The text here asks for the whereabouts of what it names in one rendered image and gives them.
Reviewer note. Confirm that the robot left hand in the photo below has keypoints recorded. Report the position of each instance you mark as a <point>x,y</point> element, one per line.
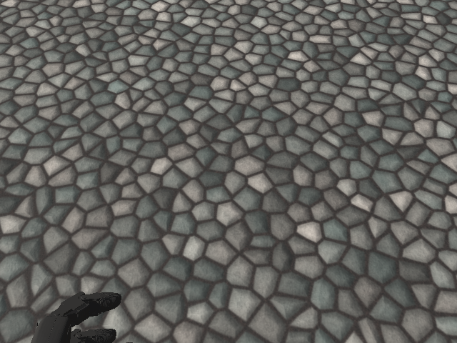
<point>56,328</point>

